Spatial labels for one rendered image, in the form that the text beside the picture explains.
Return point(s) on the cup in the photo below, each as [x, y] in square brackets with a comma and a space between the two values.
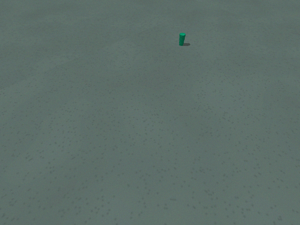
[182, 38]

